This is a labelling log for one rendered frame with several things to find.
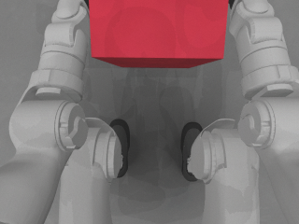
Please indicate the right robot thigh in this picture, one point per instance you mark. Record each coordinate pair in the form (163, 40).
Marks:
(222, 160)

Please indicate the right robot forearm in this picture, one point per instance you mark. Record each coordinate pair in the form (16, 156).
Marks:
(262, 51)

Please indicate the carton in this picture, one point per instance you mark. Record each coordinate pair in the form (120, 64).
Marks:
(158, 33)

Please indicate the robot left shin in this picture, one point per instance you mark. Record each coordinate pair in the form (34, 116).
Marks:
(98, 123)

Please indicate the left robot upper arm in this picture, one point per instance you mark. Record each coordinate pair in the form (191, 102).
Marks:
(44, 133)

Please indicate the right robot upper arm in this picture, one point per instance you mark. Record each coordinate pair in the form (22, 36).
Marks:
(271, 126)

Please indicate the left robot forearm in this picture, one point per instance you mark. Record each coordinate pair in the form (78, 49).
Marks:
(63, 56)

